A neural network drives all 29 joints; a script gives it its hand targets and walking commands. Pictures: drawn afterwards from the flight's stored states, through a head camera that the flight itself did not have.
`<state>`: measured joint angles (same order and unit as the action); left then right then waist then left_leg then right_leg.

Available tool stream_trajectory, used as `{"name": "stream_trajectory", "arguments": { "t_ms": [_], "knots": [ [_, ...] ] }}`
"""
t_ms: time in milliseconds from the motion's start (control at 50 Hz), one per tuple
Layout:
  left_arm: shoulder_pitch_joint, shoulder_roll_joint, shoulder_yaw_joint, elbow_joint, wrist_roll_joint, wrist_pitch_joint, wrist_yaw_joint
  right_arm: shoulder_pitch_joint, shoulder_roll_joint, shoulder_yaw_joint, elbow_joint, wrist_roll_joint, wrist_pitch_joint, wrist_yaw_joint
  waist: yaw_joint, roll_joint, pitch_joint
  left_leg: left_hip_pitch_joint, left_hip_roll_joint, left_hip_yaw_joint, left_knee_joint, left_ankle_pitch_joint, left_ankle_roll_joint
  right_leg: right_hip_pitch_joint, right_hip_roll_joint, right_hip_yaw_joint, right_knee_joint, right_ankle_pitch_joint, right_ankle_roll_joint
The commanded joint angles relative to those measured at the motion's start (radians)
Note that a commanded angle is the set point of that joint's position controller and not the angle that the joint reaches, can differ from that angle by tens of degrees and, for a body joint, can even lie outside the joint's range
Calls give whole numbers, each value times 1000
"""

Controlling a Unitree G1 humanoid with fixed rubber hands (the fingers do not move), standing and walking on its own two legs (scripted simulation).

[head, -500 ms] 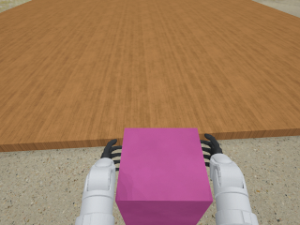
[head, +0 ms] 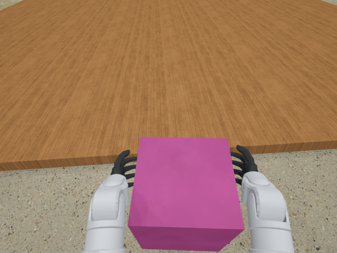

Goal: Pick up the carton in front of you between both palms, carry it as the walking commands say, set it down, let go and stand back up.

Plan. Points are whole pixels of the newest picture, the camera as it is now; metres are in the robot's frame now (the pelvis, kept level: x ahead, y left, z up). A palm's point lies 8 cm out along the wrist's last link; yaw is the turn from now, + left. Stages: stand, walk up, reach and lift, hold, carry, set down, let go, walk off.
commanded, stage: carry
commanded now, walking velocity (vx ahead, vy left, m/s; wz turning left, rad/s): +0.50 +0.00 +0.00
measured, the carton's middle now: (181, 197) +0.28 +0.00 -0.01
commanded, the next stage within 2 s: none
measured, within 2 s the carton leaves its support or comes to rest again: neither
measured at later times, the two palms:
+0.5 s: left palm (139, 112) +0.52 +0.12 +0.09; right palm (238, 110) +0.51 -0.18 +0.09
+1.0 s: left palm (147, 48) +0.88 +0.12 +0.15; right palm (219, 43) +0.88 -0.18 +0.16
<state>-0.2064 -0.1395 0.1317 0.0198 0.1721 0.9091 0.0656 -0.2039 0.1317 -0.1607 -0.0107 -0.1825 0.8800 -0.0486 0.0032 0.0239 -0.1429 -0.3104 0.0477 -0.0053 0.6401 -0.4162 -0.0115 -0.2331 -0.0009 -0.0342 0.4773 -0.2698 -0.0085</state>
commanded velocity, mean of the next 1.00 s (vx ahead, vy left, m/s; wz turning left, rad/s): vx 0.46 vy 0.00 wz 0.00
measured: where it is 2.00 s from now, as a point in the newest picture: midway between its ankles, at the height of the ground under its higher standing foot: (181, 187)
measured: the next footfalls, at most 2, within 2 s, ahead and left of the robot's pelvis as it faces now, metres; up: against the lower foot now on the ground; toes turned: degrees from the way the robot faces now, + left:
left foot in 0.18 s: +0.14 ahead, +0.11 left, +0.00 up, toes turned +9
right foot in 0.54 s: +0.42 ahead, -0.13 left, +0.00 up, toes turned -12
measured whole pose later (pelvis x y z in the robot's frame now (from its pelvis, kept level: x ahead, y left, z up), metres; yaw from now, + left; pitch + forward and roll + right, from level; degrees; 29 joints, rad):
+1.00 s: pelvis +0.56 -0.03 -0.01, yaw -2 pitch +3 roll +0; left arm -0.54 -0.05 0.18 -0.30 0.07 1.35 0.12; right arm -0.55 0.07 -0.19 -0.32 -0.09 1.32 -0.12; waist 0.02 0.00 -0.05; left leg -0.53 0.04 0.19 0.52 -0.05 0.06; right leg 0.02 -0.04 -0.20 0.40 -0.46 0.01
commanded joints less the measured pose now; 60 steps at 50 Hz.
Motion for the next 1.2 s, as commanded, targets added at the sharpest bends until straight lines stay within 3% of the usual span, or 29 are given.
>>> {"name": "stream_trajectory", "arguments": {
  "t_ms": [0,40,80,140,160,180,200,220,280,360,440,500,520,540,560,580,620,640,720,880,920,960,980,1000,1020,1040,1100,1140,1180],
  "knots": [
    [-586,-832,-690,-203,-365,48,-235,-563,911,759,-105,401,95,233,23,-223,-39,-420,21,65,119,-89,15,284,-366,520,-330,-150,-191],
    [-578,-828,-711,-281,-397,102,-222,-524,910,787,-135,449,141,225,20,-145,-118,-320,-7,106,25,-21,15,300,-304,335,-277,24,-160],
    [-544,-830,-729,-347,-426,146,-217,-459,917,793,-176,465,177,214,22,-190,-171,-205,-55,165,-86,58,7,293,-242,198,-229,142,-126],
    [-440,-840,-744,-382,-446,204,-224,-363,909,776,-238,455,229,199,7,-135,-218,194,-60,224,-319,238,3,72,-175,40,-67,107,-81],
    [-413,-836,-744,-387,-451,221,-228,-324,900,770,-250,446,248,196,-8,-71,-255,423,17,142,-329,214,25,-103,-154,-6,53,63,-54],
    [-415,-830,-744,-405,-459,241,-234,-285,887,758,-256,427,263,193,-28,141,-271,581,244,-186,-416,-6,102,-333,-91,-94,309,-105,-5],
    [-458,-825,-750,-436,-480,263,-241,-273,907,742,-233,409,270,191,-33,266,-202,617,408,-462,-435,28,234,-553,-22,-93,432,-261,5],
    [-475,-842,-760,-451,-493,274,-248,-280,922,737,-274,415,280,191,-34,169,-157,572,437,-479,-431,106,276,-610,-82,-12,523,-289,-15],
    [-530,-866,-757,-474,-528,289,-253,-409,935,758,-355,464,306,189,-30,32,-134,460,349,-246,-479,161,196,-564,-130,-10,464,-169,-18],
    [-476,-844,-731,-449,-492,306,-224,-414,902,766,-357,502,336,198,-24,99,-118,385,234,-8,-474,336,143,-410,-78,-109,222,12,16],
    [-454,-824,-707,-431,-460,325,-208,-392,873,753,-326,505,357,210,-26,155,-84,316,204,98,-417,439,100,-243,-43,-177,58,159,3],
    [-448,-824,-690,-414,-451,331,-210,-411,867,751,-326,499,368,214,0,88,-146,181,145,215,-142,546,46,111,18,-262,-14,118,-23],
    [-457,-823,-685,-415,-450,332,-212,-428,851,751,-334,500,370,214,20,21,-200,61,120,235,53,458,18,295,-62,-162,-20,60,-28],
    [-463,-807,-673,-407,-438,327,-213,-475,853,762,-368,510,378,214,32,-241,-262,-165,17,227,369,208,-41,433,-348,338,-187,-173,-138],
    [-490,-823,-679,-422,-450,324,-212,-518,856,767,-393,521,381,214,29,-312,-245,-358,-38,117,535,-64,-24,483,-449,578,-291,-119,-225],
    [-534,-842,-689,-476,-469,324,-210,-539,878,768,-406,527,376,213,21,-233,-245,-393,30,34,624,-60,9,461,-445,509,-274,-21,-220],
    [-588,-876,-709,-548,-492,317,-205,-550,893,761,-447,526,366,205,13,-71,-244,-388,92,5,583,52,40,378,-384,329,-240,136,-171],
    [-597,-877,-715,-577,-501,316,-204,-533,890,760,-465,513,363,197,9,-60,-246,-352,107,3,517,105,40,342,-359,248,-255,185,-143],
    [-593,-814,-719,-630,-525,338,-208,-485,858,751,-487,471,366,164,12,-132,-258,-333,64,78,335,170,26,361,-294,67,-257,339,-129],
    [-802,-615,-667,-457,-525,408,-198,-743,678,712,-363,471,441,140,51,-174,-99,-326,-1,185,-25,343,44,340,-228,-74,-217,454,-139],
    [-897,-615,-644,-395,-536,423,-190,-834,668,685,-308,491,462,142,41,-193,-74,-253,-1,191,-68,367,70,316,-234,-88,-189,469,-123],
    [-990,-629,-625,-333,-545,437,-182,-912,671,649,-237,509,477,144,3,-169,-114,-71,-51,242,-135,389,84,284,-205,-157,-10,661,-83],
    [-1036,-639,-618,-308,-548,444,-178,-936,672,626,-194,517,482,145,-25,-107,-177,103,-86,269,-179,400,78,232,-155,-199,162,648,-51],
    [-1082,-642,-604,-279,-550,449,-174,-971,677,604,-160,523,487,148,-59,-20,-264,312,44,124,-166,495,79,93,-122,-187,362,355,-19],
    [-1143,-689,-596,-255,-567,459,-168,-1015,666,568,-116,518,487,148,-68,204,-365,558,318,-299,-174,645,235,-189,-7,-139,646,-6,25],
    [-1174,-702,-579,-235,-566,460,-163,-1026,702,566,-85,538,487,150,-69,282,-375,586,356,-435,-254,749,301,-339,63,-46,814,-305,10],
    [-1314,-827,-556,-219,-565,438,-152,-1201,861,568,-124,600,468,168,-53,82,-357,493,281,-179,-225,922,213,-370,-52,49,727,-202,-29],
    [-1378,-878,-547,-226,-558,420,-137,-1307,917,560,-156,625,453,173,-44,87,-389,474,237,-80,-223,992,179,-303,-59,35,554,-164,-11],
    [-1380,-886,-534,-210,-535,402,-118,-1340,923,551,-162,626,443,170,-36,102,-422,489,221,-23,-203,1081,193,-268,-36,9,438,-167,2]
  ]
}}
